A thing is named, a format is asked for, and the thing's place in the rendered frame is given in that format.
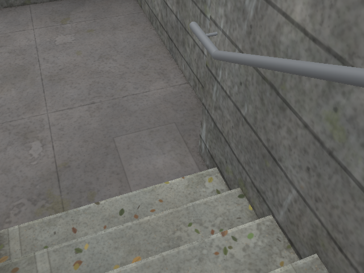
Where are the stairs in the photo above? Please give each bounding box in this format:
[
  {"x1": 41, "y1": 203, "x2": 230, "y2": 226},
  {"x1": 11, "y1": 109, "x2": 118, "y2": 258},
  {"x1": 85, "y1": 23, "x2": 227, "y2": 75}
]
[{"x1": 0, "y1": 167, "x2": 329, "y2": 273}]

